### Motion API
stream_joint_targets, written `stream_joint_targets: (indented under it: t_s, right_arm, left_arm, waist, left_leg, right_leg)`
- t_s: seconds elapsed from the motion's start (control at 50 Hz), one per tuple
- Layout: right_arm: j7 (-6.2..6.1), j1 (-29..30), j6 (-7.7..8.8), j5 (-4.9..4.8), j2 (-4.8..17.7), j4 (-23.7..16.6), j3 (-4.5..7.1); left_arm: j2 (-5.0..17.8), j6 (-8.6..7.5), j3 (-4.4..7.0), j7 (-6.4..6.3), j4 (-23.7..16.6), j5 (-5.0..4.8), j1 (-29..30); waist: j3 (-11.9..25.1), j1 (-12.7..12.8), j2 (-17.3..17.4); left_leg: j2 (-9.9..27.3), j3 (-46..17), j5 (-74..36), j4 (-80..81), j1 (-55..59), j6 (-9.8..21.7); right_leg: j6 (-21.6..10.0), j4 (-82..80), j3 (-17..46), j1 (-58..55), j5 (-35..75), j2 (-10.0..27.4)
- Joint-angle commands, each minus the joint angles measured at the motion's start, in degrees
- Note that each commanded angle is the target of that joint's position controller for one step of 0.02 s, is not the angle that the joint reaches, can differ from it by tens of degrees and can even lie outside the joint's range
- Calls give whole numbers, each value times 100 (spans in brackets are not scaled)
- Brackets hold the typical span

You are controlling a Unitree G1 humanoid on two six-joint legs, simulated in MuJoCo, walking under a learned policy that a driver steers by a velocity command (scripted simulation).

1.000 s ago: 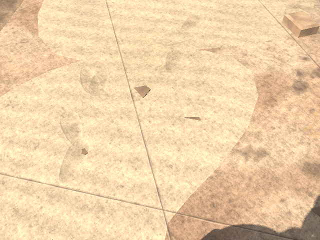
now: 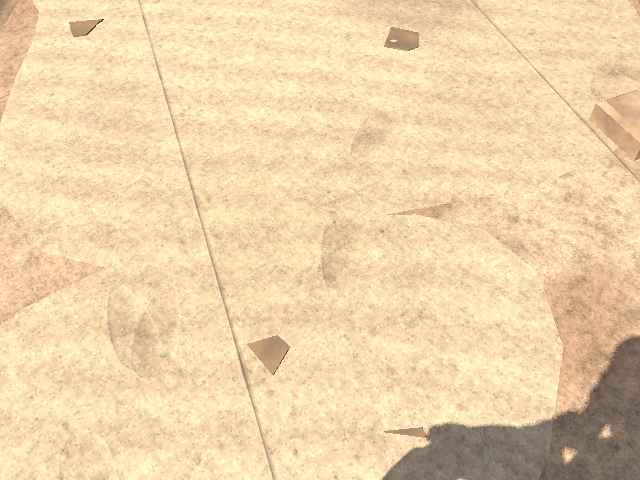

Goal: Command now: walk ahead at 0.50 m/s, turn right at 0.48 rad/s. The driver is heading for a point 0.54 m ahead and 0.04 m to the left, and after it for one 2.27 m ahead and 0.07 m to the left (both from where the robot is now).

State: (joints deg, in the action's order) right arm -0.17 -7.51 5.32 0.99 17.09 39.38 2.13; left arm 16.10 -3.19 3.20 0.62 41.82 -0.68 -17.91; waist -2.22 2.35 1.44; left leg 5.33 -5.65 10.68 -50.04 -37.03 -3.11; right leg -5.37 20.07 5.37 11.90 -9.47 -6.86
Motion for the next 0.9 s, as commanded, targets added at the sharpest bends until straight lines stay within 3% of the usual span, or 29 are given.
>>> stream_joint_targets:
  t_s: [0.02, 0.1, 0.14, 0.18, 0.2, 0.22, 0.24, 0.26, 0.28, 0.3, 0.32, 0.36, 0.4, 0.44, 0.48, 0.52, 0.56, 0.58, 0.6, 0.62, 0.64, 0.66, 0.68, 0.72, 0.78, 0.8, 0.84, 0.9]
  right_arm:
    - [3, 322, 52, -20, 257, -365, 41]
    - [118, 747, 156, -114, 389, -454, 77]
    - [147, 682, 210, -41, 534, -464, 150]
    - [132, 130, 279, 53, 613, -319, 222]
    - [105, -353, 319, 147, 837, -281, 273]
    - [84, -940, 282, 244, 1206, -229, 355]
    - [130, -1368, 145, 41, 1030, 31, 363]
    - [155, -1265, 64, -114, 795, -23, 289]
    - [139, -892, 0, -87, 621, -88, 227]
    - [147, -469, -33, -37, 412, -114, 122]
    - [146, -149, -43, -6, 263, -110, 55]
    - [156, 164, -85, 52, 319, -36, 70]
    - [128, 202, -110, 49, 413, 57, 103]
    - [104, 99, -153, -10, 478, 179, 118]
    - [100, 65, -232, -100, 607, 261, 151]
    - [89, 19, -309, -159, 759, 301, 181]
    - [64, -3, -331, -163, 608, 335, 134]
    - [53, 31, -306, -174, 434, 308, 90]
    - [37, 141, -248, -191, 247, 202, 47]
    - [37, 324, -149, -182, 144, 121, 28]
    - [52, 476, -58, -194, 308, 33, 78]
    - [77, 485, -3, -215, 499, 40, 156]
    - [122, 378, 37, -226, 518, 75, 177]
    - [206, 476, 76, -211, 350, 112, 136]
    - [323, 732, 54, -167, 64, 115, 20]
    - [343, 775, 35, -184, 70, 113, 6]
    - [341, 788, -2, -224, 211, 109, 20]
    - [286, 319, -31, -208, 449, 267, 103]
  left_arm:
    - [1010, -43, 279, -115, -387, -50, 132]
    - [912, 2, 239, -122, -171, -66, -313]
    - [885, 52, 233, -145, -107, -15, -344]
    - [783, 105, 203, -167, -140, 16, -169]
    - [593, 92, 131, -169, -247, 73, -134]
    - [328, 39, 22, -167, -264, 110, -738]
    - [407, 23, -4, -143, -117, 34, -1301]
    - [860, 68, 109, -140, -91, -43, -1032]
    - [921, 149, 137, -161, -192, -63, -422]
    - [844, 237, 127, -185, -284, -8, -46]
    - [742, 321, 127, -210, -335, 48, 68]
    - [402, 416, 48, -235, -247, 64, -167]
    - [247, 403, -9, -251, -189, 97, -215]
    - [301, 416, 0, -253, -151, 91, -141]
    - [366, 449, 25, -230, -121, 88, -32]
    - [450, 427, 59, -206, -213, 149, 247]
    - [479, 312, 68, -211, -244, 131, 187]
    - [614, 234, 98, -221, -210, 125, 59]
    - [849, 169, 180, -207, -103, 110, -140]
    - [950, 106, 226, -180, -4, 70, -518]
    - [1021, 55, 237, -163, 40, 82, -666]
    - [920, -10, 220, -174, 34, 114, -710]
    - [834, -62, 200, -181, 13, 76, -647]
    - [772, -67, 188, -194, -29, -9, -513]
    - [857, 5, 223, -165, -50, -2, -329]
    - [924, 15, 247, -149, -39, -6, -354]
    - [1038, 20, 291, -117, 16, -35, -441]
    - [1013, 15, 287, -110, 76, -75, -352]
  waist:
    - [270, 18, -567]
    - [277, 261, -663]
    - [244, 169, -737]
    - [494, -177, -771]
    - [1056, -387, -564]
    - [1923, -376, 552]
    - [2575, -402, 1652]
    - [2123, -509, 891]
    - [1508, -531, 416]
    - [988, -424, 172]
    - [773, -234, 238]
    - [646, -2, 630]
    - [902, 5, 721]
    - [1142, -62, 643]
    - [1058, -103, 550]
    - [560, -169, 654]
    - [208, -72, 541]
    - [124, -37, 174]
    - [-41, -37, -640]
    - [-92, 133, -1402]
    - [-269, 243, -1668]
    - [-232, 243, -1482]
    - [-105, 152, -1222]
    - [11, 127, -874]
    - [75, 129, -891]
    - [80, 144, -935]
    - [51, 134, -982]
    - [99, -217, -881]
  left_leg:
    - [-326, 320, -1251, 1214, 814, -161]
    - [-391, 220, -1649, 1958, 945, -13]
    - [-462, 219, -1313, 2227, 989, 189]
    - [-554, 405, -1620, 2667, 1758, 463]
    - [-30, 52, -2969, 2431, 2834, 732]
    - [1201, -1287, -4633, 1985, 4807, 1546]
    - [2010, -2743, -4393, 2220, 5518, 2282]
    - [1825, -2729, -3133, 2502, 4996, 2107]
    - [1560, -2120, -2531, 2621, 4381, 1842]
    - [1275, -1579, -2544, 2807, 3591, 1715]
    - [1080, -1238, -2507, 2949, 2978, 1600]
    - [614, -531, -2941, 3171, 2146, 1499]
    - [554, -235, -3573, 3118, 2109, 1572]
    - [640, -231, -3266, 3088, 2286, 1602]
    - [578, -321, -711, 3307, 2053, 1508]
    - [517, -658, 1951, 3649, 1575, 1325]
    - [481, -837, 2679, 3524, 1360, 1180]
    - [286, -616, 2494, 3140, 1162, 1054]
    - [-304, 183, 2203, 2397, 821, 781]
    - [-756, 845, 1614, 1168, 324, 528]
    - [-726, 682, 1702, 563, -298, 553]
    - [-524, 426, 1996, -144, -726, 576]
    - [-358, 307, 1824, -434, -1017, 614]
    - [-151, 355, 1216, -88, -1035, 598]
    - [-340, 752, 406, 980, 250, 407]
    - [-418, 828, 188, 1254, 632, 361]
    - [-490, 849, -186, 1609, 1132, 338]
    - [-517, 823, -407, 2045, 2076, 498]
  right_leg:
    - [-799, -671, 767, 583, 918, 1070]
    - [-674, -343, 1135, -35, 435, 1388]
    - [-524, 142, 1343, -474, 1113, 1504]
    - [-241, 926, 1254, -647, 2186, 1261]
    - [8, 1789, 1051, -327, 1985, 948]
    - [411, 3483, 650, 1065, -40, 375]
    - [695, 4901, 397, 1984, -2969, 65]
    - [742, 5378, 643, 2343, -2873, 302]
    - [788, 5490, 471, 2526, -2533, 492]
    - [823, 5106, 316, 2467, -2296, 680]
    - [827, 4555, 271, 2133, -2063, 932]
    - [915, 3489, -93, 1196, -1741, 935]
    - [957, 2629, -225, 612, -1330, 907]
    - [937, 2016, -264, 245, -687, 890]
    - [800, 1486, -431, -80, -250, 819]
    - [587, 1323, -636, -127, -521, 687]
    - [279, 968, -434, -125, -996, 858]
    - [48, 640, -52, -200, -1317, 1129]
    - [-247, 104, 624, -132, -2264, 1435]
    - [-614, -672, 1718, -508, -2904, 2031]
    - [-900, -978, 2598, -822, -2551, 2541]
    - [-994, -913, 2711, -1119, -1999, 2673]
    - [-946, -792, 2528, -1420, -1581, 2641]
    - [-731, -830, 1839, -1592, -785, 2398]
    - [-506, -933, 787, -809, -74, 1871]
    - [-495, -957, 618, -582, -66, 1806]
    - [-496, -958, 575, -335, -125, 1884]
    - [-283, -593, 504, -34, -181, 1930]
